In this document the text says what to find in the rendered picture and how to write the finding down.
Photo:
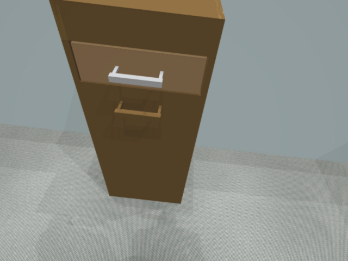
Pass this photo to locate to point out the drawer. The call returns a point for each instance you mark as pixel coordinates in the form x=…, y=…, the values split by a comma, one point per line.
x=182, y=72

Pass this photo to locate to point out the cabinet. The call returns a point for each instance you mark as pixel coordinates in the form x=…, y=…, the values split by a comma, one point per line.
x=142, y=159

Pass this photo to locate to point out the handle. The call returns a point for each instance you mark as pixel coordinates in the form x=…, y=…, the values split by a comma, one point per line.
x=116, y=77
x=141, y=115

